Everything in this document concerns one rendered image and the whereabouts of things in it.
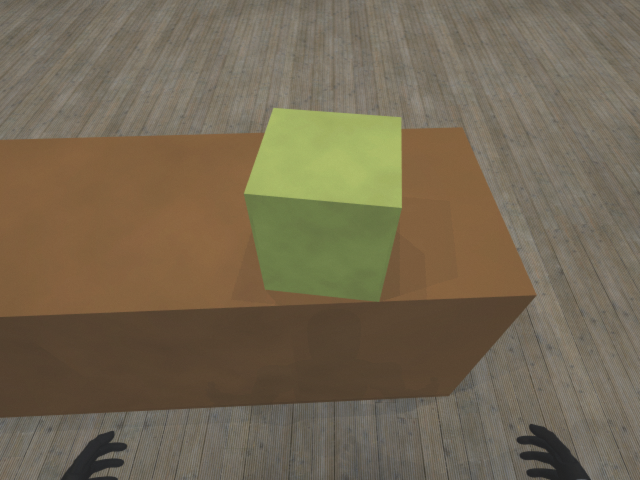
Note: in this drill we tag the pedestal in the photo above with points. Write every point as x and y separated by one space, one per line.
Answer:
130 281

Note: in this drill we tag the left robot hand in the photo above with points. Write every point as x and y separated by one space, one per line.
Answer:
85 465

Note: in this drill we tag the right robot hand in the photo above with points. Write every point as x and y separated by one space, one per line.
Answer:
559 456

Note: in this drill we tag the carton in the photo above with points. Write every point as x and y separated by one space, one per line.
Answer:
324 199

